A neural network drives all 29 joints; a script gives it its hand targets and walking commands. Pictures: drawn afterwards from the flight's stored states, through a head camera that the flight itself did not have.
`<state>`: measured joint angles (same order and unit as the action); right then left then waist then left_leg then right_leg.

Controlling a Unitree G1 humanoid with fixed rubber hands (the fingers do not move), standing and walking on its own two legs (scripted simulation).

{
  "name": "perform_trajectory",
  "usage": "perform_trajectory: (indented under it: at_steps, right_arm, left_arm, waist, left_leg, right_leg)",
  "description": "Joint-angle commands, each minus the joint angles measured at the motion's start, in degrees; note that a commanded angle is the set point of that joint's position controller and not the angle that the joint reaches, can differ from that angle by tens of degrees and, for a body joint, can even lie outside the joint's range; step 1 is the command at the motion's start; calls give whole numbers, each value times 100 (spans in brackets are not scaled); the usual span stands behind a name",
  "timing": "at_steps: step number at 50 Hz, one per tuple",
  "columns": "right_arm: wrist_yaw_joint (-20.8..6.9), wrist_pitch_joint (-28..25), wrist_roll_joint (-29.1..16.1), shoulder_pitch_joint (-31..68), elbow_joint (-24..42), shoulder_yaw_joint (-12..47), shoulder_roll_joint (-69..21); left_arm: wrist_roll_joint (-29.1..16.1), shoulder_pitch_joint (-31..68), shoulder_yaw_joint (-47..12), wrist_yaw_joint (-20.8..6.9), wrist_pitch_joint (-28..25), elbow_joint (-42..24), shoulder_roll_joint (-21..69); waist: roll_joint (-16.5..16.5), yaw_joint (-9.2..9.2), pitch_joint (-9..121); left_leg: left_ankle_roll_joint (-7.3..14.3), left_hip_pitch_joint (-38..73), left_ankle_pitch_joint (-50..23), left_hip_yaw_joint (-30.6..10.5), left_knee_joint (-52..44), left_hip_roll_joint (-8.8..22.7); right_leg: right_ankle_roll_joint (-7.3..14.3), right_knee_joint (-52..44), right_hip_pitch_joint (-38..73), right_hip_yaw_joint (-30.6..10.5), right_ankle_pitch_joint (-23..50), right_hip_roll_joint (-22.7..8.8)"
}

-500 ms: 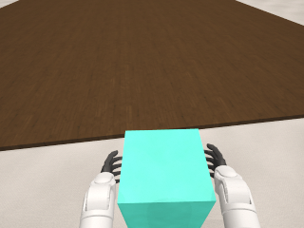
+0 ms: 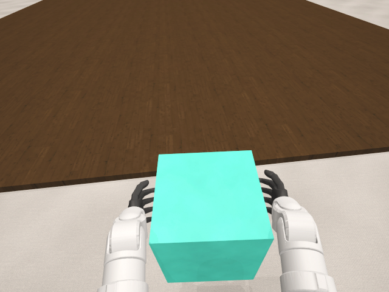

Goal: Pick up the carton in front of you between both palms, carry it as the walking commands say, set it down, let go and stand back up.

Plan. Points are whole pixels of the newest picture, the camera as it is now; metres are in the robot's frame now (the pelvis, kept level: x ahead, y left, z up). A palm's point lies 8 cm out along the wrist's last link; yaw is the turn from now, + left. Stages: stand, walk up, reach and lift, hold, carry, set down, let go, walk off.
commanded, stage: hold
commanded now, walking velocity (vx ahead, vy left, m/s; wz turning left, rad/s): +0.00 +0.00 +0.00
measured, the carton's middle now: (207, 219) +0.31 +0.00 -0.01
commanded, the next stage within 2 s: carry in 0.66 s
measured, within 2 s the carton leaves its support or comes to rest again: neither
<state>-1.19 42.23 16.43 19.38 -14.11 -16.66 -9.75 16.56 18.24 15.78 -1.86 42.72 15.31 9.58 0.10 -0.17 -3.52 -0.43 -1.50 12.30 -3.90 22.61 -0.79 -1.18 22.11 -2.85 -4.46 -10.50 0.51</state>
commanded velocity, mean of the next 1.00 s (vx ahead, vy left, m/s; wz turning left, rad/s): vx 0.19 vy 0.00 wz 0.00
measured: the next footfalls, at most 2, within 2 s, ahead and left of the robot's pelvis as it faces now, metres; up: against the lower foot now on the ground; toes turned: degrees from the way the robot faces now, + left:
right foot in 1.28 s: +0.24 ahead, -0.11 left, +0.00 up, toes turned -9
left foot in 1.56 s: +0.49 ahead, +0.12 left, +0.00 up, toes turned +11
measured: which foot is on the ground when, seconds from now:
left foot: down 0.00-1.00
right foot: down 0.00-1.00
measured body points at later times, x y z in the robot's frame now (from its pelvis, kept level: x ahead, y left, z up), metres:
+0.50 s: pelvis +0.02 +0.00 +0.00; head -0.02 +0.01 +0.45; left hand +0.31 +0.16 +0.04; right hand +0.32 -0.15 +0.05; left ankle +0.01 +0.13 -0.74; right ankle +0.03 -0.13 -0.74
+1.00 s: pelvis +0.07 -0.01 +0.00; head +0.02 +0.00 +0.44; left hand +0.34 +0.15 +0.07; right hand +0.36 -0.15 +0.09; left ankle +0.04 +0.11 -0.73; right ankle +0.03 -0.13 -0.74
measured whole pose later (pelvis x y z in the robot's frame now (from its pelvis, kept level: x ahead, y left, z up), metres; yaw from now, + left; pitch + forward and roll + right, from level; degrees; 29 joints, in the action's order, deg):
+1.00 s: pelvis +0.07 -0.01 +0.00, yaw +2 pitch +2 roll +0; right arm 3.2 60.1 7.4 11.6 6.8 -7.5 -5.6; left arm 8.2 10.2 5.8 3.8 60.2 -5.5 7.5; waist -1.5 -0.1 9.5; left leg -0.3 -18.6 23.1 3.8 38.3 2.1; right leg -0.2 26.3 -11.0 4.0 -17.7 -2.0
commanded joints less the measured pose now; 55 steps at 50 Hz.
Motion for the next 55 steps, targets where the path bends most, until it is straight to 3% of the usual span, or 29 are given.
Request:
perform_trajectory:
  at_steps: [1, 4, 5, 7, 9, 11, 13, 14, 15, 16, 17, 19, 20, 21, 22, 26, 28, 30, 32, 33, 35, 38, 41, 43, 45, 46, 51, 53, 55]
  right_arm:
    - [-1255, -11, -1408, 2797, -243, 3382, -5368]
    - [-1191, 12, -1172, 2516, -288, 2985, -5005]
    - [-1174, 19, -1288, 2470, -388, 3002, -5153]
    - [-1193, -23, -1405, 2317, 51, 3316, -5116]
    - [-1215, -43, -1565, 2519, 38, 3599, -5339]
    - [-1137, 9, -1486, 2020, 555, 3730, -5220]
    - [-1151, 9, -1453, 1800, 337, 3598, -5188]
    - [-1156, -10, -1381, 1878, 380, 3473, -5120]
    - [-1186, -9, -1464, 1763, 286, 3500, -5143]
    - [-1194, -20, -1391, 1526, 404, 3428, -5061]
    - [-1193, 47, -1366, 1686, 257, 3405, -4879]
    - [-1181, 1, -1541, 1744, 705, 3648, -5064]
    - [-1120, 5, -1496, 1812, 675, 3507, -5097]
    - [-1172, 55, -1435, 1962, 578, 3594, -5016]
    - [-1170, 9, -1593, 1699, 638, 3672, -5171]
    - [-1135, -78, -1520, 1635, 745, 3622, -5055]
    - [-1147, -32, -1540, 1848, 508, 3638, -4935]
    - [-1176, -21, -1469, 2049, 756, 3686, -4906]
    - [-1236, -20, -1486, 1941, 605, 3621, -4785]
    - [-1232, 96, -1650, 1941, 558, 3753, -4928]
    - [-1142, 229, -1735, 2319, 933, 3919, -4935]
    - [-990, 525, -1910, 2212, 1185, 4123, -4929]
    - [-899, 861, -2281, 2110, 1743, 4596, -4906]
    - [-793, 1269, -2430, 1993, 1892, 4787, -4709]
    - [-789, 1609, -2791, 2686, 2291, 5006, -4850]
    - [-766, 1758, -2878, 2771, 2481, 5198, -4669]
    - [-824, 2404, -3270, 1579, 2287, 4829, -4782]
    - [-839, 2494, -3233, 1476, 2531, 4896, -4854]
    - [-826, 2607, -3197, 1310, 2770, 4885, -5108]
  left_arm:
    - [-1313, 3373, -3104, -1184, -208, -313, 4717]
    - [-1368, 3365, -3217, -1176, -220, -440, 4817]
    - [-1215, 2985, -3097, -1205, -164, -57, 4765]
    - [-1356, 3175, -3183, -1218, -145, -366, 4893]
    - [-1558, 2982, -3358, -1180, -245, -679, 4939]
    - [-1671, 2881, -3657, -1196, -207, -879, 4918]
    - [-1485, 2497, -3556, -1177, -192, -992, 4526]
    - [-1540, 2707, -3525, -1157, -214, -940, 4796]
    - [-1385, 2417, -3453, -1143, -182, -1013, 4643]
    - [-1613, 2290, -3645, -1125, -101, -952, 4870]
    - [-1458, 2242, -3468, -1135, -104, -956, 4574]
    - [-1504, 2155, -3662, -1132, -130, -1334, 4746]
    - [-1601, 2668, -3752, -1171, -158, -1341, 4736]
    - [-1529, 2369, -3456, -1140, -131, -1109, 4787]
    - [-1574, 2333, -3722, -1122, -92, -1299, 4661]
    - [-1787, 2530, -3954, -1109, -178, -1270, 4851]
    - [-1563, 2635, -3604, -1074, -155, -1282, 4659]
    - [-1524, 2415, -3556, -1072, -138, -1194, 4817]
    - [-1538, 2276, -3708, -1076, -71, -924, 4815]
    - [-1893, 2793, -3809, -1039, -104, -1566, 4894]
    - [-1932, 2761, -3961, -1021, 98, -1257, 4981]
    - [-2128, 2773, -4214, -973, 439, -1688, 4916]
    - [-2547, 2911, -4634, -842, 772, -2225, 4904]
    - [-2620, 2443, -4685, -814, 1122, -2175, 4559]
    - [-2707, 2726, -4707, -720, 1397, -2803, 4441]
    - [-2833, 2687, -4800, -699, 1637, -2662, 4368]
    - [-3119, 2454, -5054, -617, 2341, -3264, 4557]
    - [-3303, 2706, -5169, -656, 2479, -3857, 4634]
    - [-3496, 2701, -5256, -698, 2593, -4036, 4873]
  waist:
    - [-74, 66, 1113]
    - [-128, -80, 1262]
    - [88, 159, 1473]
    - [193, -138, 1480]
    - [-83, 252, 1821]
    - [4, -173, 1888]
    - [-128, 130, 1657]
    - [2, -79, 1689]
    - [13, 268, 1556]
    - [-78, -142, 1349]
    - [14, 110, 1331]
    - [98, 134, 1602]
    - [32, -182, 1659]
    - [-19, 232, 1585]
    - [-74, -48, 1402]
    - [-121, -175, 1559]
    - [319, 23, 1398]
    - [-130, 48, 1568]
    - [27, -10, 1340]
    - [-254, 7, 1801]
    - [209, 81, 1525]
    - [1169, 71, 1309]
    - [260, 44, 1720]
    - [-1944, 158, 1700]
    - [-1202, 95, 1206]
    - [-1359, 126, 1229]
    - [114, 19, 2135]
    - [1782, -155, 1911]
    - [1333, -228, 2013]
  left_leg:
    - [96, 128, -106, 155, -528, -515]
    - [38, 82, -752, 121, -474, -494]
    - [39, 154, -766, 176, -555, -524]
    - [-71, 98, -875, 174, -481, -572]
    - [-22, 121, -1363, 94, -511, -503]
    - [-47, 429, -1814, 106, -411, -503]
    - [-6, 369, -1633, 80, -516, -539]
    - [-57, 353, -1726, 65, -442, -506]
    - [-21, 307, -1686, 128, -519, -557]
    - [-110, 176, -1865, -67, -559, -477]
    - [-50, 191, -1672, 107, -634, -577]
    - [-53, 221, -1826, 72, -541, -473]
    - [-72, 334, -1695, 80, -377, -511]
    - [-14, 232, -1452, 85, -640, -545]
    - [-63, 374, -1783, 9, -622, -536]
    - [-47, 211, -1522, -40, -518, -516]
    - [-105, 180, -1395, 128, -422, -580]
    - [-21, 51, -1253, 33, -589, -562]
    - [-68, 44, -1229, 24, -668, -510]
    - [-12, -366, -189, 231, -19, 635]
    - [103, -940, 2565, -88, -217, 516]
    - [456, -1611, 3404, -1004, -1237, 1139]
    - [366, -1739, 2075, -367, -183, 748]
    - [-77, -2962, 1628, 780, 1649, 46]
    - [8, -3102, 1211, 575, 2158, 415]
    - [-16, -3022, 1337, 654, 1916, 484]
    - [151, -299, 709, 1035, 43, 347]
    - [908, 430, 2034, -1614, -1010, 1902]
    - [1306, 977, 451, -1813, -1029, 2285]
  right_leg:
    - [-92, -433, -57, 151, 85, 463]
    - [16, -412, 278, 191, 641, 562]
    - [-74, -499, 444, 133, 683, 535]
    - [-71, -460, 441, 150, 974, 516]
    - [-36, -318, 740, 192, 1358, 563]
    - [-52, -411, 658, 88, 1981, 485]
    - [-69, -489, 580, 79, 1683, 529]
    - [-9, -507, 563, 48, 1682, 521]
    - [-22, -537, 600, 104, 1634, 523]
    - [44, -562, 669, 39, 1852, 565]
    - [-66, -538, 603, 111, 1681, 600]
    - [-25, -543, 904, 120, 1626, 585]
    - [-29, -527, 743, 105, 1405, 606]
    - [-61, -435, 557, 155, 1432, 611]
    - [-53, -480, 515, 76, 1794, 565]
    - [36, -408, 669, 91, 1404, 647]
    - [66, -465, 474, 28, 1398, 481]
    - [-31, -319, 711, 129, 1432, 621]
    - [38, -436, 529, 147, 1110, 660]
    - [6, 53, -240, 363, 137, -534]
    - [62, 53, -927, 83, -2645, -356]
    - [-59, 1200, -1198, 909, -1581, 103]
    - [67, 407, -384, 734, -984, -125]
    - [549, -1144, 427, -1299, -2297, -1534]
    - [1001, -1346, -281, -1841, -2216, -2038]
    - [902, -1419, -374, -1465, -2416, -1976]
    - [382, 239, -1520, 667, -2128, -891]
    - [41, 1823, -3153, 1329, -1912, -251]
    - [145, 2484, -3904, 943, -2086, -465]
